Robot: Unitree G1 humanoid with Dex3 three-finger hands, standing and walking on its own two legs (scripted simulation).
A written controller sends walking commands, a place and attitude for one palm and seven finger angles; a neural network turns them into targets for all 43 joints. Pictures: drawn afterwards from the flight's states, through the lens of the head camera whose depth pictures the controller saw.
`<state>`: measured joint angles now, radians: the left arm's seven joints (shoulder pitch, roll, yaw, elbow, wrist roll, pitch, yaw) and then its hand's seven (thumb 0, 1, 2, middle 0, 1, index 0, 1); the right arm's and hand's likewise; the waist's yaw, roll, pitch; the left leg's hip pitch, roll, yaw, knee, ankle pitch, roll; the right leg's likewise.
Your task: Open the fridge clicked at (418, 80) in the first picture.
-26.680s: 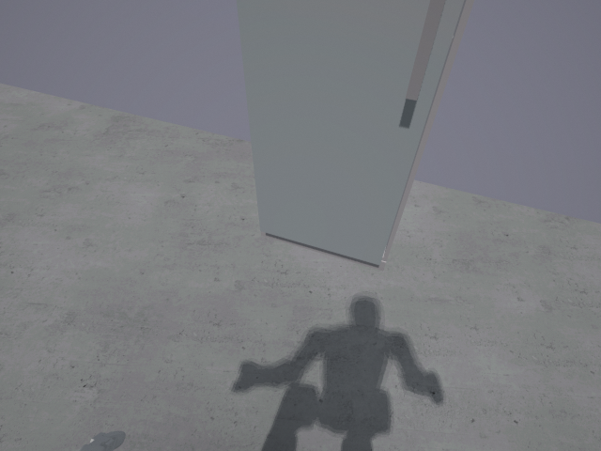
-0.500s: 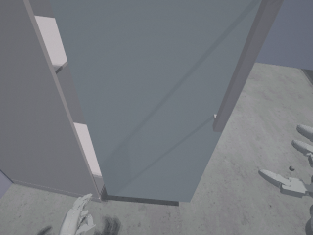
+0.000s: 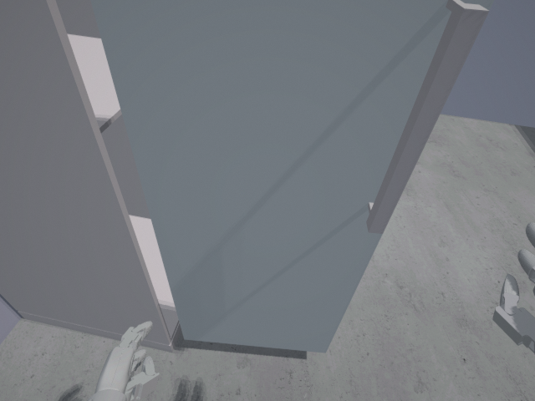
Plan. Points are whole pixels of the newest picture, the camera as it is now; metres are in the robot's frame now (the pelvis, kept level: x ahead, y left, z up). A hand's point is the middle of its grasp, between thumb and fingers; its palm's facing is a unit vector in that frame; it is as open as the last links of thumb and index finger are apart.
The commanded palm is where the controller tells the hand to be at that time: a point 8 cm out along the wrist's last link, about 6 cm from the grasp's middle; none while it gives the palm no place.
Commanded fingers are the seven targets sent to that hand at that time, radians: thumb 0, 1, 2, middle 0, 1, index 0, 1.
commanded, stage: draw the hand back to the body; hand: right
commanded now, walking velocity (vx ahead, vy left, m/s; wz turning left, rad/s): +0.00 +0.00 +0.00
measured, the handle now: (406, 138) +0.43 -0.21 +0.22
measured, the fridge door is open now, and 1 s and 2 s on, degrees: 83 83 83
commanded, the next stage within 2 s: step back with the hand held close in 0.24 s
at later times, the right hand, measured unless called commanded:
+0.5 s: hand (516, 300) +0.19 -0.27 +0.17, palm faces +0.46 +0.79 -0.40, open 7.4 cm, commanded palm +0.13 -0.30 +0.17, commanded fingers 0.00 -0.90 -0.90 0.20 0.30 0.20 0.30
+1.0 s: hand out of the picture +0.12 -0.30 +0.15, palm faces +0.46 +0.77 -0.44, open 7.4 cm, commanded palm +0.06 -0.33 +0.17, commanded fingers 0.00 -0.90 -0.90 0.20 0.30 0.20 0.30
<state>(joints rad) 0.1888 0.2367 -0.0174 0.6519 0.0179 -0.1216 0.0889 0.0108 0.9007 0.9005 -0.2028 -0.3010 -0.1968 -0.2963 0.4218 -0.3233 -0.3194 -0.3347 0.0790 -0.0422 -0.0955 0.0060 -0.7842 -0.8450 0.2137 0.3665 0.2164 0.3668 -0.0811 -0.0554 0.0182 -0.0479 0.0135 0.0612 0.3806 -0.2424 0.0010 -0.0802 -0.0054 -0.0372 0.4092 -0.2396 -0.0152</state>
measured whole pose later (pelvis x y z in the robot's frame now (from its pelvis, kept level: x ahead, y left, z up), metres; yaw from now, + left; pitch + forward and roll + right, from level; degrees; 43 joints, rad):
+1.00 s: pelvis -0.07 -0.03 -0.02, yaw -1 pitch +0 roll +2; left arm 0.22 0.22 0.00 0.55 0.00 -0.06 0.08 0.01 0.90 0.90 -0.20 -0.30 -0.20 -0.30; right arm 0.50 -0.39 -0.43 -0.47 0.03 -0.20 -0.14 0.01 -0.89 -0.90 0.21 0.31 0.21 0.31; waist -0.01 -0.02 0.02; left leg -0.33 0.02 0.05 0.53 -0.19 -0.03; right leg -0.40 0.01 -0.02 0.60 -0.22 -0.06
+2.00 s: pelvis -0.23 -0.03 +0.00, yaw +1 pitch +2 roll +3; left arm 0.24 0.16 -0.01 0.59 0.02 -0.12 0.07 0.01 0.90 0.90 -0.20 -0.30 -0.20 -0.30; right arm 0.64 -0.48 -0.43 -0.58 0.07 -0.18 -0.13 0.01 -0.89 -0.90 0.21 0.31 0.21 0.31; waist 0.03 0.02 -0.03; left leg -0.17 -0.06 0.02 0.50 -0.46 0.02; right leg -0.39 0.01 0.01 0.34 -0.04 -0.04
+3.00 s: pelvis -0.29 -0.05 -0.01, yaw -4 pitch -1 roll +1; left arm 0.18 0.27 0.01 0.98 0.03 0.02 0.01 0.01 0.90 0.90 -0.20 -0.30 -0.20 -0.30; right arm 0.25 -0.20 0.02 0.99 -0.02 0.05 0.00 0.01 -0.95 -0.89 0.21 0.30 0.21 0.30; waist 0.02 0.03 0.07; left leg -0.21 -0.03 0.00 0.51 -0.28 0.01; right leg -0.32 0.04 0.04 0.53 -0.19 -0.03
